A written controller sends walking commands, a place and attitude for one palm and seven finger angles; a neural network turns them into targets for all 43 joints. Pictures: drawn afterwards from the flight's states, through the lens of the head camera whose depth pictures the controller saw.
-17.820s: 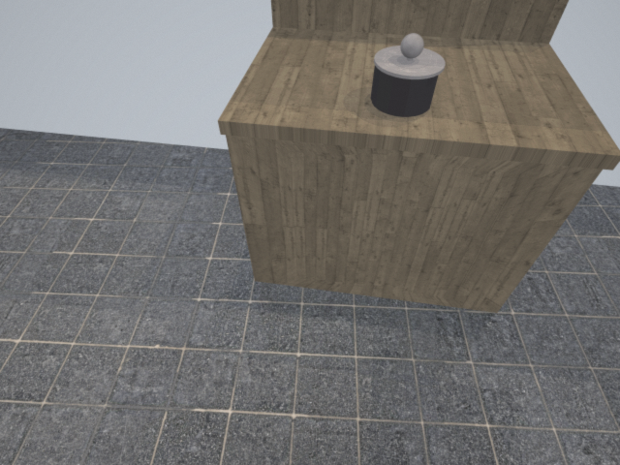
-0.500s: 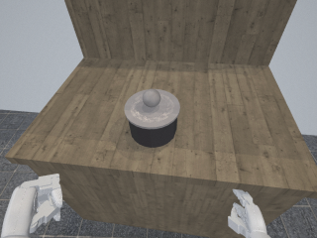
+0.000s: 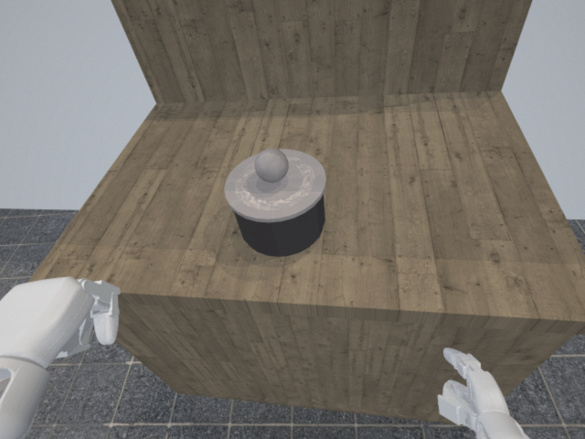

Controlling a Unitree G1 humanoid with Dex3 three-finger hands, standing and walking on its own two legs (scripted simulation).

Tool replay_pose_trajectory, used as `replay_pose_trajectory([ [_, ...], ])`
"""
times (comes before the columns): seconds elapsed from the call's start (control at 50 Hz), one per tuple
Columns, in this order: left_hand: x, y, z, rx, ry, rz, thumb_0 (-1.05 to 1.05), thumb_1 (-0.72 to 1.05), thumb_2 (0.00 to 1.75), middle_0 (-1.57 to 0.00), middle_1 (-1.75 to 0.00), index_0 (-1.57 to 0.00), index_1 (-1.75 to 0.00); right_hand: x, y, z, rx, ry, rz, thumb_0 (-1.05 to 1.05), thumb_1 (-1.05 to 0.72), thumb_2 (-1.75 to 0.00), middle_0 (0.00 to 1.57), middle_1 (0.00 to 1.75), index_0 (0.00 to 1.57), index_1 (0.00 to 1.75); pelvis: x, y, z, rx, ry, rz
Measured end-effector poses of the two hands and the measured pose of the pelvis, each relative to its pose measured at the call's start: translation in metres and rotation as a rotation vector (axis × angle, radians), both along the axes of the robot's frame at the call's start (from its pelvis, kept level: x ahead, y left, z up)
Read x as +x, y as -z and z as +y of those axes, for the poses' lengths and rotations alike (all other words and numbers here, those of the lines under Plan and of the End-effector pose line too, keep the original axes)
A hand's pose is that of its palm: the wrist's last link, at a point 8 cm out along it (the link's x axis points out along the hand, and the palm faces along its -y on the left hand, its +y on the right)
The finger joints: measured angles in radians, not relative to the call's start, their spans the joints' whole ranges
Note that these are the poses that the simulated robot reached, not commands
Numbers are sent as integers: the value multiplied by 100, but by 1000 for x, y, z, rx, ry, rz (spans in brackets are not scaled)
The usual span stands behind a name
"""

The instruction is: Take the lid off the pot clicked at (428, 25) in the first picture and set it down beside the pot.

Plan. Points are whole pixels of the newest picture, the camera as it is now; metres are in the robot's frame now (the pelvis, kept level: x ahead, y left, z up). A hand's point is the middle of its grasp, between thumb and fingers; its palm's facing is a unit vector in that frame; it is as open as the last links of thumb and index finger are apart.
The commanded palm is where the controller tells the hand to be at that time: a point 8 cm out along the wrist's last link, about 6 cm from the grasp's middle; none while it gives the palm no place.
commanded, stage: reach forward and open the fingers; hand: left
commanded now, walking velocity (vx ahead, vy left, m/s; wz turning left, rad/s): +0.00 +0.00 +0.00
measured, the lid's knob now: (271, 165) +0.48 +0.10 +0.12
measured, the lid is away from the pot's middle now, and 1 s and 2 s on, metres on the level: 0.00 0.00 0.00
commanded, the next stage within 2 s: move the open hand above the knob in 0.98 s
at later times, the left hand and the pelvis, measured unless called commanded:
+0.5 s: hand (62, 290) +0.22 +0.29 +0.16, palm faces -0.13 -0.02 -0.99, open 7.8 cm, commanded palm +0.20 +0.28 +0.23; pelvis -0.03 +0.03 +0.00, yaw +2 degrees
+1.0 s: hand (36, 234) +0.26 +0.31 +0.21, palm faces +0.00 -0.01 -1.00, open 10.3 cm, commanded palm +0.22 +0.29 +0.27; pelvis -0.05 +0.04 +0.00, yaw +2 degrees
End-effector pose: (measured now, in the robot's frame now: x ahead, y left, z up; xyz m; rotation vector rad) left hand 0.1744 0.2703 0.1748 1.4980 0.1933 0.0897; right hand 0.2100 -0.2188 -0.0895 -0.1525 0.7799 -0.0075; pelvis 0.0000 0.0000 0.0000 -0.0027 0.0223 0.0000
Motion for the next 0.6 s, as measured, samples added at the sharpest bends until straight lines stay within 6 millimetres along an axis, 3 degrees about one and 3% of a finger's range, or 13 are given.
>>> replay_pose_trajectory([
  [0.22, 18, -12, 4, 32, 102, 150, 0, 35, 120, -111, -91, -112, -92, 0, -8, 12, 12, -24, -56, 1, -91, -90, 20, 30, 20, 30, -12, -2, 4, -9, -40, -35],
  [0.32, 26, -32, 5, 34, 168, 90, 0, 20, 127, -105, -74, -106, -74, -9, -11, 21, 15, -39, -64, 1, -91, -90, 20, 30, 20, 30, -20, -4, 10, -17, -41, -41],
  [0.46, 35, -35, 18, 28, 162, 77, 0, -1, 136, -96, -49, -97, -49, -25, -5, 33, 19, -55, -23, 1, -91, -90, 20, 30, 20, 30, -33, -4, 22, -21, -41, -48],
  [0.6, 42, -54, 21, 67, 198, 8, 0, -21, 144, -88, -25, -89, -26, -35, -3, 50, 28, -65, -12, 1, -91, -90, 20, 30, 20, 30, -40, -4, 33, -23, -41, -55],
])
